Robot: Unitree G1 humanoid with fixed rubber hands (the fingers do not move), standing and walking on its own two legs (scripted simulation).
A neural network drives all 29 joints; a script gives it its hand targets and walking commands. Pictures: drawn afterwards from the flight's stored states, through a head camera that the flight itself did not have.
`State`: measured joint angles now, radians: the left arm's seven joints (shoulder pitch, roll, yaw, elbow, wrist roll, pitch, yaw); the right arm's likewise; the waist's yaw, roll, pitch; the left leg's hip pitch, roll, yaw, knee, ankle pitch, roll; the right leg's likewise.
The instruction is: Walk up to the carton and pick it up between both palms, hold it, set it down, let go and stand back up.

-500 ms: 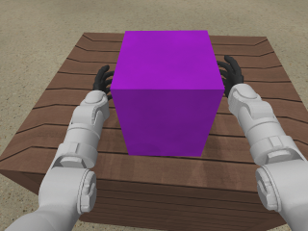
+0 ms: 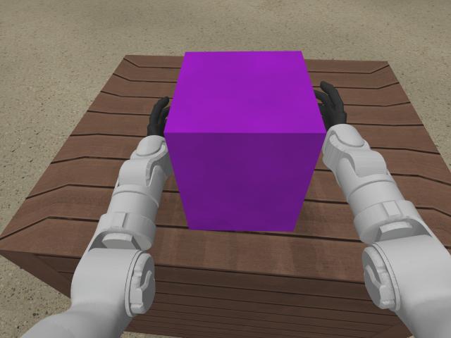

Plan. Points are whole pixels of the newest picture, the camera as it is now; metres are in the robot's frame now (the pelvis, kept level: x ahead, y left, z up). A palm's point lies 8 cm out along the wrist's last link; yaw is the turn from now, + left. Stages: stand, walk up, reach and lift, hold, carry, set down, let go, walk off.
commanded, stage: reach and lift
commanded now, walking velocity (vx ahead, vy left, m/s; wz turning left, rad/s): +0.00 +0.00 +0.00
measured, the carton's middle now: (241, 145) +0.43 +0.04 +0.12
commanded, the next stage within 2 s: none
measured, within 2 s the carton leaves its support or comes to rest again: leaves its support in 1.60 s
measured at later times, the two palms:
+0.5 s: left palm (160, 141) +0.41 +0.18 +0.14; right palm (327, 131) +0.44 -0.11 +0.15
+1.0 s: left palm (160, 141) +0.41 +0.18 +0.14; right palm (327, 134) +0.44 -0.11 +0.15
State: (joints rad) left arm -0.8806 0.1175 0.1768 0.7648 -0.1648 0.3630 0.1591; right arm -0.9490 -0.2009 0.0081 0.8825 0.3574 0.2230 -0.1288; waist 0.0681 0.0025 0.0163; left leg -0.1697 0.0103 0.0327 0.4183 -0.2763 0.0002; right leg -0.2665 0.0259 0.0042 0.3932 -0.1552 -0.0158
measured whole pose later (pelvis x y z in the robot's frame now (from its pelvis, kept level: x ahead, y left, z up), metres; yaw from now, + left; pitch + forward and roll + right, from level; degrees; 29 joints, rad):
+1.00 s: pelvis +0.00 +0.00 +0.00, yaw +0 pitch +2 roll -1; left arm -0.88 -0.04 0.47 0.76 0.15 0.25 0.06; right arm -0.90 0.01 -0.44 0.89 -0.14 0.05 -0.06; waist 0.07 0.00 0.00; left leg -0.17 0.01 0.03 0.42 -0.28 0.00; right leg -0.25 0.03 0.00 0.37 -0.15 -0.02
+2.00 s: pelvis -0.02 +0.00 +0.00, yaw +0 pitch +0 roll +0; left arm -0.84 -0.07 0.46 0.76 0.16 0.09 0.06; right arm -0.85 0.01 -0.45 0.96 -0.17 -0.24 -0.07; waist 0.07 0.00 -0.01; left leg -0.17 0.01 0.03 0.42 -0.25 0.00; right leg -0.25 0.03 0.00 0.36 -0.11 -0.02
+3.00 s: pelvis -0.04 -0.01 +0.00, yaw +1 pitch -5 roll +0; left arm -0.86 -0.01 0.41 0.62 0.16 0.63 0.12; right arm -0.95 -0.06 -0.18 0.97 0.03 0.25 -0.16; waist -0.01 0.00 -0.14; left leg -0.10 0.01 0.03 0.42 -0.23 0.00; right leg -0.18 0.03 -0.01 0.36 -0.09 -0.02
